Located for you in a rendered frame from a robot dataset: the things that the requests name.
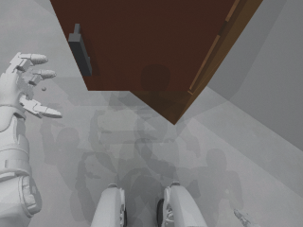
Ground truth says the handle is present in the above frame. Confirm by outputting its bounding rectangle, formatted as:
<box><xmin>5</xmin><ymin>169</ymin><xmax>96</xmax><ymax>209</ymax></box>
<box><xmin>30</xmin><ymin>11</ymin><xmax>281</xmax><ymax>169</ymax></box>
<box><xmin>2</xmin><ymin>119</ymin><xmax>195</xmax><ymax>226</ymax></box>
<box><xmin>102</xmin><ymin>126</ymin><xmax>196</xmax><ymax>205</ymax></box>
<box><xmin>68</xmin><ymin>24</ymin><xmax>93</xmax><ymax>77</ymax></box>

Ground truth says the robot left thigh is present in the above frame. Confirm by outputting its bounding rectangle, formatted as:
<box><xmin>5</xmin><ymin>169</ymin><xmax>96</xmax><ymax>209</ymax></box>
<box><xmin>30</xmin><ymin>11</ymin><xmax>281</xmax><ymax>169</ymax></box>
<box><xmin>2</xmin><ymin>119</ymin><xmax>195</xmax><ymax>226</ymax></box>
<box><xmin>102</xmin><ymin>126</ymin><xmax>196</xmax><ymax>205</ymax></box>
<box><xmin>90</xmin><ymin>187</ymin><xmax>125</xmax><ymax>227</ymax></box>

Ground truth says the robot thigh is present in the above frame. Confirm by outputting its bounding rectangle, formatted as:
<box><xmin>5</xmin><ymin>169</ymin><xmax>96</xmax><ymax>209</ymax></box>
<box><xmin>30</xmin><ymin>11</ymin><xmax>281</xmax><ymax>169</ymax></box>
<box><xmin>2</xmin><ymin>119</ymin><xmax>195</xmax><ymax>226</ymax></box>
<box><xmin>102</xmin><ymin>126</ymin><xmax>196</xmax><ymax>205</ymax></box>
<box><xmin>164</xmin><ymin>185</ymin><xmax>207</xmax><ymax>227</ymax></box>
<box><xmin>90</xmin><ymin>187</ymin><xmax>125</xmax><ymax>227</ymax></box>

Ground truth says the cupboard door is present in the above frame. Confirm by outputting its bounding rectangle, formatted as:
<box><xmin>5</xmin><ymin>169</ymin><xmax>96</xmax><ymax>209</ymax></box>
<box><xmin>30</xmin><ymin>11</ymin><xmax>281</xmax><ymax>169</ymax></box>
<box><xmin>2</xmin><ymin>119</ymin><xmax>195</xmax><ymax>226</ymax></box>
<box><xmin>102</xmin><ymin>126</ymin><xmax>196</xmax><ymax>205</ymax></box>
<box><xmin>50</xmin><ymin>0</ymin><xmax>236</xmax><ymax>92</ymax></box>

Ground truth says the robot left forearm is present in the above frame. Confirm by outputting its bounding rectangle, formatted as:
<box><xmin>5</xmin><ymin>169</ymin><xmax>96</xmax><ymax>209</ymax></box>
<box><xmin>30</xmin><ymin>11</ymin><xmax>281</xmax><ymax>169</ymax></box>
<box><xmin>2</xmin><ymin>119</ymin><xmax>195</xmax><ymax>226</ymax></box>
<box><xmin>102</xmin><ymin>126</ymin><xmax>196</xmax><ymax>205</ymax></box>
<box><xmin>0</xmin><ymin>106</ymin><xmax>32</xmax><ymax>183</ymax></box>

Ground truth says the left robot hand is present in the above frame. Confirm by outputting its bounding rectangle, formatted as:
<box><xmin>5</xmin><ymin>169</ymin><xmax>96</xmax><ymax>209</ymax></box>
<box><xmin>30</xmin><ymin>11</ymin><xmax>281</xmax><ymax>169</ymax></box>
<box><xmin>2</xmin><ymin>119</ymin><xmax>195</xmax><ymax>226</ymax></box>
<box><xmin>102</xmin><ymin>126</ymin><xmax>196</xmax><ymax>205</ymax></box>
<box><xmin>0</xmin><ymin>52</ymin><xmax>62</xmax><ymax>119</ymax></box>

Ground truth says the left robot upper arm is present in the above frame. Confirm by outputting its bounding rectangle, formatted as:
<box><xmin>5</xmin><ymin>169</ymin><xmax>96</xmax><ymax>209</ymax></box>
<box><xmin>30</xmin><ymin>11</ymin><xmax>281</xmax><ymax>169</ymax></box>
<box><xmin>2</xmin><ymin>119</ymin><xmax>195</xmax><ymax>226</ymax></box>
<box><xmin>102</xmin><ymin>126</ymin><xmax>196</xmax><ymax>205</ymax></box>
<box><xmin>0</xmin><ymin>175</ymin><xmax>43</xmax><ymax>227</ymax></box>

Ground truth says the robot right thigh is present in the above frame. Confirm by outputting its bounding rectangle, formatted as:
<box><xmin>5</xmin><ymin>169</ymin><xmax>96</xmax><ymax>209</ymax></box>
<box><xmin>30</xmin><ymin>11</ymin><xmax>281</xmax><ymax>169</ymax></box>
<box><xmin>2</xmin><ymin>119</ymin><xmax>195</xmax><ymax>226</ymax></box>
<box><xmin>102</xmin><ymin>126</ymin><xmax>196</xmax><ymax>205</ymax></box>
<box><xmin>164</xmin><ymin>185</ymin><xmax>207</xmax><ymax>227</ymax></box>

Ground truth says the right robot hand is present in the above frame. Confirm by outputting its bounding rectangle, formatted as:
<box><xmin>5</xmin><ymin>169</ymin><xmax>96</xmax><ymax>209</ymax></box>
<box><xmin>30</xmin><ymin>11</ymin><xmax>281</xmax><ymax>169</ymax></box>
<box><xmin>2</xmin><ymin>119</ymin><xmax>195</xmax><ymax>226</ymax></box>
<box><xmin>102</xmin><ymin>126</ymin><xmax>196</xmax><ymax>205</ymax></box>
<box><xmin>234</xmin><ymin>209</ymin><xmax>260</xmax><ymax>227</ymax></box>

